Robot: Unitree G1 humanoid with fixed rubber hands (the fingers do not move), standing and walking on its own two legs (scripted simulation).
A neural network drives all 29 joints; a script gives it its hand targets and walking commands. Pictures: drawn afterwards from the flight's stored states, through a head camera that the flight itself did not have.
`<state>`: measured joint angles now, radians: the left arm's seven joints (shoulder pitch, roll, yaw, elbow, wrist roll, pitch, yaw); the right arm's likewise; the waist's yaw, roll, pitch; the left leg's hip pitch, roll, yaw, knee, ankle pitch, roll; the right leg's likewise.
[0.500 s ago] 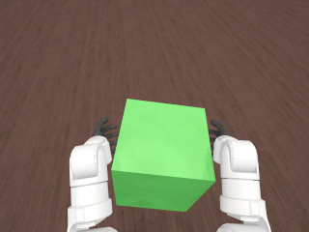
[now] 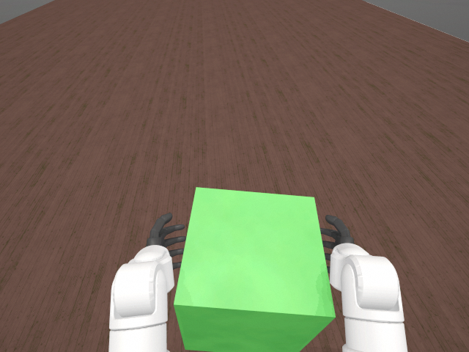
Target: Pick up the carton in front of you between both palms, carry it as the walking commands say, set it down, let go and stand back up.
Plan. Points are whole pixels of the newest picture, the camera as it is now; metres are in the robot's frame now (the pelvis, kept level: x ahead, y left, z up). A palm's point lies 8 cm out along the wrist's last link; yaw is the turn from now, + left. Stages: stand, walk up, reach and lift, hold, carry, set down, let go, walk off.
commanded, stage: carry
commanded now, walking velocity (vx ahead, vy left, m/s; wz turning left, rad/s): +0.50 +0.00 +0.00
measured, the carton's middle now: (246, 276) +0.29 +0.01 +0.00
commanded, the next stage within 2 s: none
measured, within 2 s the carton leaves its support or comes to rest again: neither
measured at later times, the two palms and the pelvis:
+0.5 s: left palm (184, 139) +0.61 +0.15 +0.10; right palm (305, 141) +0.59 -0.14 +0.10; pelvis +0.32 +0.02 +0.00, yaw -3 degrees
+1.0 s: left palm (203, 89) +0.93 +0.13 +0.09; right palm (289, 89) +0.92 -0.16 +0.09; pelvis +0.64 +0.00 -0.01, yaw -1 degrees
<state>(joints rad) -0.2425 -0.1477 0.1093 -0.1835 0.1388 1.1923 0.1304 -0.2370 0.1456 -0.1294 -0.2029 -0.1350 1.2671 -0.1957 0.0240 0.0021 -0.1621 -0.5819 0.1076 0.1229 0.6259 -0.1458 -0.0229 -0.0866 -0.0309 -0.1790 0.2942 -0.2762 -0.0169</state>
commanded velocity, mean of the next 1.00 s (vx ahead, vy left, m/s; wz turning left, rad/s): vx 0.37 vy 0.00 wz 0.00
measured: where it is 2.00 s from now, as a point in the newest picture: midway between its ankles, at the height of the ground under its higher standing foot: (249, 277)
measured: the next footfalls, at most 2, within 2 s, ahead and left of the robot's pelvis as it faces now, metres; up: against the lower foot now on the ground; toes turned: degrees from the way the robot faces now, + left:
left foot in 0.12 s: +0.26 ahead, +0.13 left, +0.00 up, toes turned +10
right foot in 0.58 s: +0.54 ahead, -0.11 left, +0.00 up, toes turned -13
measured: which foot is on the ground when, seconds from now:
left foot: up 0.00-0.10, down 0.12-0.60, up 0.62-0.98, down 1.00-1.00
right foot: down 0.00-0.14, up 0.16-0.56, down 0.58-1.00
